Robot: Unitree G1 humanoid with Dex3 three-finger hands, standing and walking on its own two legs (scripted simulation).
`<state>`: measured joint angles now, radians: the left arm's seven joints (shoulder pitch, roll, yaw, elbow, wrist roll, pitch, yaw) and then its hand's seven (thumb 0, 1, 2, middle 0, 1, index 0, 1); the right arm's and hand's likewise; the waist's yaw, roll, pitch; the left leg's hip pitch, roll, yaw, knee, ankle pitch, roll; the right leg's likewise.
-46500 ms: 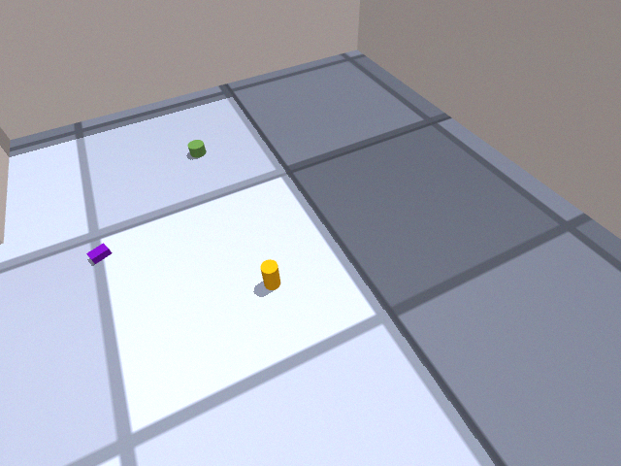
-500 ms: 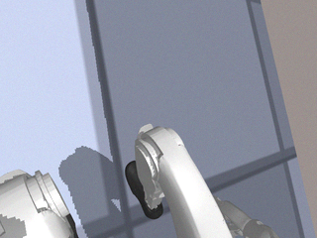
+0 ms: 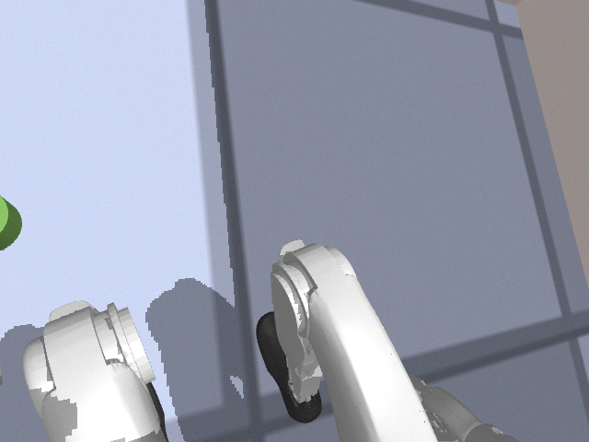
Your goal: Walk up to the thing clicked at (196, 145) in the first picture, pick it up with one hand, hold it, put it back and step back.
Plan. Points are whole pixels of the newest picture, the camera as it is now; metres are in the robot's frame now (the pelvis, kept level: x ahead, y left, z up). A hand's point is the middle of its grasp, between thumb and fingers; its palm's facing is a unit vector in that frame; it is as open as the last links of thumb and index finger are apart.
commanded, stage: withdraw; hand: left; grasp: from above
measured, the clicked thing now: out of the picture +0.45 +0.34 -0.28
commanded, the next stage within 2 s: home in 0.58 s
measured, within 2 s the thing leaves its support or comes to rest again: neither
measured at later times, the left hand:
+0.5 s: hand out of the picture +0.42 +0.35 -0.10, palm faces -0.49 -0.10 -0.87, open 14.0 cm
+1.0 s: hand out of the picture +0.39 +0.34 -0.05, palm faces -0.32 -0.29 -0.90, open 11.3 cm
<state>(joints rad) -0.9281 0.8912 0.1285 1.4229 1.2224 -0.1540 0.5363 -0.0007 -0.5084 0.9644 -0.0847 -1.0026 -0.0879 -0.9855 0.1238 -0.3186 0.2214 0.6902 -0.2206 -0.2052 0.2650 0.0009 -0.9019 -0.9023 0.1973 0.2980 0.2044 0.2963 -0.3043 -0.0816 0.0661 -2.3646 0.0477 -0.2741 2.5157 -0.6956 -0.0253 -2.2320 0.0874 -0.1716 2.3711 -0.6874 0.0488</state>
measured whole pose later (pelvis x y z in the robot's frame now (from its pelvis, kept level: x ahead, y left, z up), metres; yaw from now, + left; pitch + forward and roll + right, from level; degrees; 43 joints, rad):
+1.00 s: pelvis +0.00 +0.00 +0.08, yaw +8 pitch +35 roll -7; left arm -0.70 0.61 0.05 0.97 0.92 -0.03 0.19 0.00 0.13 0.86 -0.21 -0.54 -0.20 -0.54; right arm 0.18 -0.23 0.02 0.70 -0.05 -0.01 0.12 0.00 -0.90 -0.90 0.20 0.30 0.21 0.30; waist -0.15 0.05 -0.15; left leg -2.19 0.04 -0.12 2.22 -0.65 -0.01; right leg -2.10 0.04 -0.07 2.16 -0.69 0.03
